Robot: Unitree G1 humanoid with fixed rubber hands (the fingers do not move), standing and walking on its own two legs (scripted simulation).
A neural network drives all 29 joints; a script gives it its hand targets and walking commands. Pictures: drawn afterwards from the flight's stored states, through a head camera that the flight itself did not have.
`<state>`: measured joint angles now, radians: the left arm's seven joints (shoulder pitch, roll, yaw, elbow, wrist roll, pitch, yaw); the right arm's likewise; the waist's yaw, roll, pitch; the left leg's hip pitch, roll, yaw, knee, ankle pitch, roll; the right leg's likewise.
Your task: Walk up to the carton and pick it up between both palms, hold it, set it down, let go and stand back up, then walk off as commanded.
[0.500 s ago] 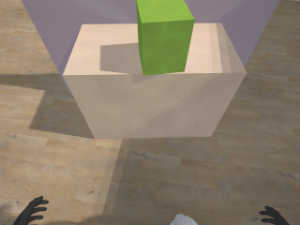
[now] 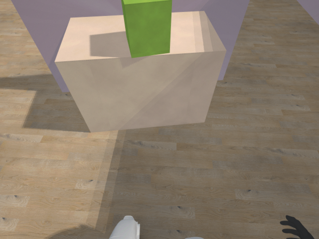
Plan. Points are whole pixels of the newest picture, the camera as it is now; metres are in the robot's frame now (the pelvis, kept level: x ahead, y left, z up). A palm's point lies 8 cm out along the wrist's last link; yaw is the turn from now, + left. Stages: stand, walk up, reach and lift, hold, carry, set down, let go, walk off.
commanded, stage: walk off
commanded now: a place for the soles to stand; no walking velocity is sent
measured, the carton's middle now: (145, 21) +1.06 +0.04 +0.01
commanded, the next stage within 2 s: stand in 0.92 s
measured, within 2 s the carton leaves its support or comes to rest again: neither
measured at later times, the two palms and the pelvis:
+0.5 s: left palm out of the picture -0.01 +0.33 -0.07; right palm out of the picture -0.05 -0.32 -0.07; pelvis -0.09 +0.00 +0.02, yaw +4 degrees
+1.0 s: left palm out of the picture +0.03 +0.33 -0.07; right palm out of the picture +0.05 -0.30 -0.07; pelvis -0.07 +0.01 +0.02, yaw +4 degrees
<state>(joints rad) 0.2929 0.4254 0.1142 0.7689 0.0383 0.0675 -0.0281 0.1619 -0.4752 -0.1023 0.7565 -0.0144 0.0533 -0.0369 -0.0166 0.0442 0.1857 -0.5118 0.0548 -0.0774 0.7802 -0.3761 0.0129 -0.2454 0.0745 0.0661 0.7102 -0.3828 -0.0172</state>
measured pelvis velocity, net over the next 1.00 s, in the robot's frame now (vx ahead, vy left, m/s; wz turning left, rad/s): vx -0.07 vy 0.01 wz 0.08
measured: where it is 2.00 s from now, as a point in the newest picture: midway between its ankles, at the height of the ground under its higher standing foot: outside the picture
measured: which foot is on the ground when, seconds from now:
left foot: up 0.00-0.30, down 0.32-1.00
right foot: down 0.00-0.34, up 0.36-0.58, down 0.60-1.00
